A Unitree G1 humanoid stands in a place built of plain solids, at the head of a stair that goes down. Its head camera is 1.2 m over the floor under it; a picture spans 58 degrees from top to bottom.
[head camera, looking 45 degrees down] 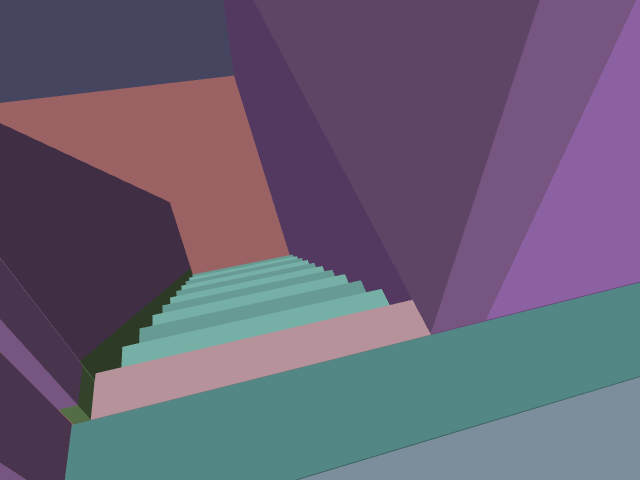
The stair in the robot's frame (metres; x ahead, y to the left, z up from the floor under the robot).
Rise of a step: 0.21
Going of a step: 0.23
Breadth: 1.03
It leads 15 degrees to the left of straight ahead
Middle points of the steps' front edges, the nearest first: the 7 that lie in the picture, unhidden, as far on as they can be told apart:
0.77 0.18 0.00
0.99 0.24 -0.21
1.21 0.30 -0.42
1.43 0.36 -0.63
1.64 0.42 -0.84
1.86 0.48 -1.05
2.08 0.54 -1.26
